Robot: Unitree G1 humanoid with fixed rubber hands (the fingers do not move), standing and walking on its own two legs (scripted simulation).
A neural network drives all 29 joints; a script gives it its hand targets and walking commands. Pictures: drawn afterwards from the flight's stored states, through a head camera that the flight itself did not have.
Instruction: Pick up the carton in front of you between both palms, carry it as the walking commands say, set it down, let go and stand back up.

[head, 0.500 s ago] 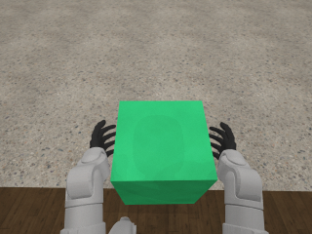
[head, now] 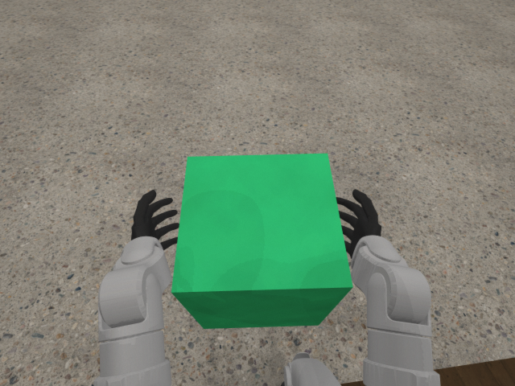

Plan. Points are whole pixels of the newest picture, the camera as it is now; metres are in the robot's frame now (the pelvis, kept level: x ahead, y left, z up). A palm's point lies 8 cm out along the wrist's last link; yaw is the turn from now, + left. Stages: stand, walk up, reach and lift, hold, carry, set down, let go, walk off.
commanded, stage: carry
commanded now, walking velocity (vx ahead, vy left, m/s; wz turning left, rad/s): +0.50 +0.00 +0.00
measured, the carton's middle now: (259, 249) +0.34 -0.02 +0.01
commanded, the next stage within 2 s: none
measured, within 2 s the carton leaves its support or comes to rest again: neither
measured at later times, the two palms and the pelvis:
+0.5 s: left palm (170, 146) +0.57 +0.15 +0.04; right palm (315, 138) +0.59 -0.16 +0.03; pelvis +0.27 -0.02 -0.03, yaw +1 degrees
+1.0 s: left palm (177, 70) +0.83 +0.15 +0.06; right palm (296, 71) +0.83 -0.15 +0.06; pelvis +0.55 +0.00 -0.02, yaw +0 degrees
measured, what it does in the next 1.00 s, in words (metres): goes down: right foot, then left foot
